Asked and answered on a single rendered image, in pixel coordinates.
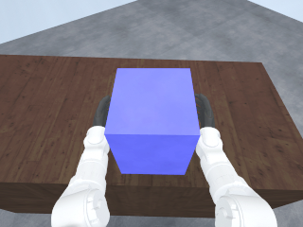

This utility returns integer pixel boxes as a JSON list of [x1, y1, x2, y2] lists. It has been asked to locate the carton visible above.
[[104, 68, 201, 175]]

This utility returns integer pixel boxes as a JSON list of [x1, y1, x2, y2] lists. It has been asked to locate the pedestal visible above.
[[0, 54, 303, 218]]

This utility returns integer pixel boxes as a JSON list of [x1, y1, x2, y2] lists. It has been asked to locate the left robot hand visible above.
[[92, 95, 112, 128]]

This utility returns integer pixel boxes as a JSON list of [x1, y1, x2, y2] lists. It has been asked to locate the left robot forearm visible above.
[[51, 126, 110, 227]]

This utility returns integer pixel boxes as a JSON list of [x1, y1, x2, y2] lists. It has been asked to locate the right robot forearm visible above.
[[195, 127, 277, 227]]

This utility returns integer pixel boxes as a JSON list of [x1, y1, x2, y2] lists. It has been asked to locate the right robot hand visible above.
[[194, 93, 216, 129]]

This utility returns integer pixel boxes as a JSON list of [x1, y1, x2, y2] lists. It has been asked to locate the robot right upper arm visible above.
[[215, 194, 277, 227]]

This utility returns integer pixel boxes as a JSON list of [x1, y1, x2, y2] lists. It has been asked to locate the robot left upper arm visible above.
[[52, 187, 110, 227]]

